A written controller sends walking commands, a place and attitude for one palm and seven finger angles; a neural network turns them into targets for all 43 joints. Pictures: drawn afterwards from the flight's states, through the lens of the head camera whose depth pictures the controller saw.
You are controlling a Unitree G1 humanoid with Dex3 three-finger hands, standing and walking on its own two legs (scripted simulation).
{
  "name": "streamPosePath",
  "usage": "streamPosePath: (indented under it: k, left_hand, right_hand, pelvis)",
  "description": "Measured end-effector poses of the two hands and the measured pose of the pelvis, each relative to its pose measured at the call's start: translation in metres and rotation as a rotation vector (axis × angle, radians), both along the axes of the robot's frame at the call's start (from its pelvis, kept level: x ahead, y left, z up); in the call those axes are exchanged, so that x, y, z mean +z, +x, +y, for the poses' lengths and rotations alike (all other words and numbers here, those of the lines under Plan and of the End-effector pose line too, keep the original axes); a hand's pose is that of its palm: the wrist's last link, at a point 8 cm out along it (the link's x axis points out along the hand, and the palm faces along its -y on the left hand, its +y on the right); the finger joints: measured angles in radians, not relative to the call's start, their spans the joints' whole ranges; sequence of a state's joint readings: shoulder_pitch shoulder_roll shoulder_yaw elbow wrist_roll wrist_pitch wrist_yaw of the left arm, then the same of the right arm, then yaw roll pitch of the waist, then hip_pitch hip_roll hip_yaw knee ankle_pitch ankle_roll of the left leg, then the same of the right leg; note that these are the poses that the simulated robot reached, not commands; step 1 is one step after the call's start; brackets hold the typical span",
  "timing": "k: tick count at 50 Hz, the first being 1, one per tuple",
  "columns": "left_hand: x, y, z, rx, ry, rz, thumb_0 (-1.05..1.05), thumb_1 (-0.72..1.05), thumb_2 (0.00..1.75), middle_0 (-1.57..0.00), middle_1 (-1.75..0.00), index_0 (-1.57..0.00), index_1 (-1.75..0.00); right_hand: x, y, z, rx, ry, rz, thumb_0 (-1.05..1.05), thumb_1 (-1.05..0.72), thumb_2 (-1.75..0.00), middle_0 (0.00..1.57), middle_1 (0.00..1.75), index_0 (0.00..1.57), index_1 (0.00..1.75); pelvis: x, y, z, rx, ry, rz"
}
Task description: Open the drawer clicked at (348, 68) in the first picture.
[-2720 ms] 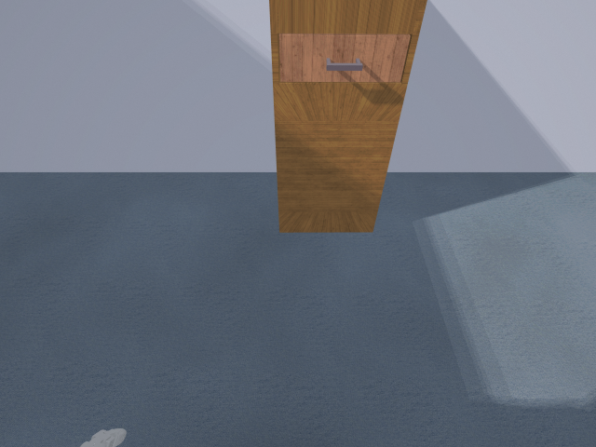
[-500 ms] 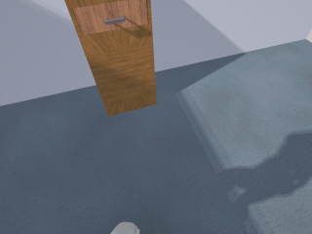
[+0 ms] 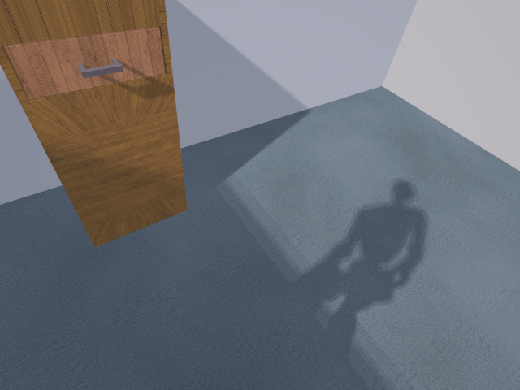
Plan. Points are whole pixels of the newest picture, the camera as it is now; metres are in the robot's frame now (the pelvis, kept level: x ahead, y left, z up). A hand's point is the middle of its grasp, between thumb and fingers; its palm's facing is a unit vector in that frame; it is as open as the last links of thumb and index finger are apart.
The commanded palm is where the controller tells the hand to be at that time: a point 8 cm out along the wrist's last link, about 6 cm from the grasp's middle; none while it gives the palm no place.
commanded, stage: walk to a spot facing it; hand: left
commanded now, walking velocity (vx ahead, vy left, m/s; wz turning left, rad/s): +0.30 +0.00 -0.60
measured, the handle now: (100, 67) +0.86 +0.54 +0.02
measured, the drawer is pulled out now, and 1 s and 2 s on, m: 0.00 0.00 0.00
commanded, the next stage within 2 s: none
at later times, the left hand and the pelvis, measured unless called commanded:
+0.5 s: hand (225, 287) +0.37 +0.10 -0.19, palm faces -0.34 -0.93 -0.13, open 7.4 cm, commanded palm none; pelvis +0.20 -0.03 -0.03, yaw -19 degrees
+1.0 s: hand (211, 236) +0.50 +0.16 -0.19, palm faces -0.45 -0.86 -0.25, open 7.4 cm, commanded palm none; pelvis +0.40 -0.03 -0.02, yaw -37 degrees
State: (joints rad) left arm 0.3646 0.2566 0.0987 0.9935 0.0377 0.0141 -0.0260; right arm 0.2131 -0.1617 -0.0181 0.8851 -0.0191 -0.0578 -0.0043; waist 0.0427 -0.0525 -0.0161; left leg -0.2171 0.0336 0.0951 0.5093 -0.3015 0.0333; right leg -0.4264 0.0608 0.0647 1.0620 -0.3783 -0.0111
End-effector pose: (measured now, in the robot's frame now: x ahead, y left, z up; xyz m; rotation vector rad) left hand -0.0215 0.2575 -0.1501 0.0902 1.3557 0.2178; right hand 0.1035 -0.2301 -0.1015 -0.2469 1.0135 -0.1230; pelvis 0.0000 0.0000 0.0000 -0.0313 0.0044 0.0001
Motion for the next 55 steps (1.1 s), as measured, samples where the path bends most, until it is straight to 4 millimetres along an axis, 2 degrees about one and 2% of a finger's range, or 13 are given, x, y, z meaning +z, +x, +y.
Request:
streamPosePath:
  k: [5, 10, 16, 21, 24, 27, 35, 40, 44, 47, 49, 52, 55]
  left_hand:
    - [0.009, 0.095, 0.025, -0.102, 0.013, -0.096, 0.00, 0.91, 0.90, -0.20, -0.30, -0.20, -0.29]
    - [0.008, 0.180, 0.018, -0.203, 0.001, -0.131, 0.00, 0.91, 0.90, -0.19, -0.30, -0.19, -0.29]
    - [-0.002, 0.277, -0.030, -0.348, -0.058, -0.141, 0.00, 0.91, 0.90, -0.19, -0.30, -0.19, -0.29]
    - [-0.014, 0.358, -0.086, -0.470, -0.096, -0.193, 0.00, 0.91, 0.90, -0.19, -0.30, -0.19, -0.29]
    - [-0.019, 0.391, -0.106, -0.486, -0.092, -0.238, 0.00, 0.91, 0.90, -0.20, -0.30, -0.20, -0.29]
    - [-0.013, 0.404, -0.110, -0.499, -0.065, -0.208, 0.00, 0.91, 0.89, -0.20, -0.30, -0.20, -0.29]
    - [0.023, 0.446, -0.086, -0.558, 0.058, -0.127, -0.01, 0.93, 0.89, -0.20, -0.30, -0.20, -0.29]
    - [0.030, 0.473, -0.075, -0.552, 0.087, -0.094, 0.00, 0.92, 0.89, -0.20, -0.30, -0.20, -0.29]
    - [0.021, 0.492, -0.065, -0.533, 0.091, -0.046, 0.00, 0.91, 0.89, -0.20, -0.30, -0.20, -0.29]
    - [0.005, 0.510, -0.057, -0.534, 0.083, 0.009, 0.00, 0.91, 0.89, -0.20, -0.30, -0.20, -0.29]
    - [-0.006, 0.526, -0.056, -0.550, 0.074, 0.040, 0.00, 0.91, 0.89, -0.20, -0.30, -0.20, -0.29]
    - [-0.010, 0.557, -0.064, -0.621, 0.057, 0.048, 0.00, 0.91, 0.89, -0.20, -0.30, -0.20, -0.29]
    - [-0.007, 0.592, -0.082, -0.687, 0.026, 0.016, 0.00, 0.91, 0.89, -0.20, -0.30, -0.20, -0.29]
  right_hand:
    - [-0.005, -0.053, 0.009, -0.149, -0.012, 0.166, 0.00, -0.91, -0.90, 0.20, 0.30, 0.20, 0.30]
    - [-0.014, -0.105, 0.028, -0.301, 0.011, 0.352, 0.00, -0.91, -0.90, 0.20, 0.30, 0.20, 0.30]
    - [-0.019, -0.140, 0.059, -0.446, 0.083, 0.552, 0.00, -0.91, -0.90, 0.20, 0.29, 0.19, 0.30]
    - [-0.027, -0.134, 0.071, -0.558, 0.158, 0.658, 0.00, -0.91, -0.90, 0.20, 0.30, 0.20, 0.30]
    - [-0.042, -0.106, 0.058, -0.595, 0.183, 0.647, 0.00, -0.91, -0.90, 0.20, 0.30, 0.20, 0.30]
    - [-0.051, -0.045, 0.029, -0.599, 0.170, 0.510, 0.01, -0.91, -0.90, 0.20, 0.30, 0.20, 0.30]
    - [-0.040, 0.143, -0.044, -0.552, 0.131, 0.070, 0.00, -0.92, -0.90, 0.20, 0.29, 0.19, 0.30]
    - [-0.029, 0.226, -0.064, -0.508, 0.117, -0.039, 0.00, -0.91, -0.90, 0.20, 0.29, 0.19, 0.30]
    - [-0.024, 0.280, -0.071, -0.485, 0.089, -0.066, 0.00, -0.91, -0.90, 0.20, 0.29, 0.19, 0.30]
    - [-0.022, 0.311, -0.075, -0.495, 0.051, -0.093, 0.00, -0.91, -0.90, 0.20, 0.30, 0.20, 0.30]
    - [-0.019, 0.319, -0.074, -0.514, 0.025, -0.106, 0.00, -0.91, -0.90, 0.20, 0.30, 0.20, 0.30]
    - [-0.011, 0.309, -0.068, -0.574, 0.010, -0.095, 0.00, -0.91, -0.90, 0.20, 0.30, 0.20, 0.30]
    - [-0.007, 0.283, -0.058, -0.652, 0.004, -0.042, 0.00, -0.91, -0.90, 0.20, 0.30, 0.20, 0.30]
  pelvis:
    - [0.007, 0.034, 0.015, -0.070, -0.014, -0.005]
    - [0.003, 0.071, 0.021, -0.140, -0.011, -0.004]
    - [-0.007, 0.119, 0.014, -0.214, -0.006, 0.004]
    - [-0.021, 0.166, -0.008, -0.290, 0.009, -0.004]
    - [-0.031, 0.194, -0.023, -0.327, 0.025, -0.014]
    - [-0.025, 0.216, -0.032, -0.357, 0.013, -0.039]
    - [-0.004, 0.275, -0.038, -0.459, 0.043, -0.021]
    - [-0.002, 0.315, -0.036, -0.514, 0.055, -0.002]
    - [-0.006, 0.350, -0.034, -0.553, 0.045, 0.005]
    - [-0.015, 0.381, -0.031, -0.596, 0.028, 0.007]
    - [-0.019, 0.393, -0.030, -0.628, 0.032, -0.009]
    - [-0.016, 0.405, -0.028, -0.690, 0.020, -0.038]
    - [-0.009, 0.413, -0.028, -0.721, -0.001, -0.046]
